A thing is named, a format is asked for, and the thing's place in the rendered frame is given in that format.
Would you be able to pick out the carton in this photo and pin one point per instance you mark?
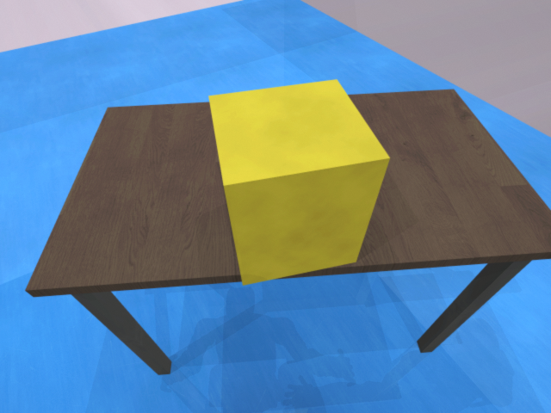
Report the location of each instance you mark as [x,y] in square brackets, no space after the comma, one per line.
[301,171]

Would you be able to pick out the table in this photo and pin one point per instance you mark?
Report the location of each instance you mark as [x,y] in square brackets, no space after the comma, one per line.
[148,210]

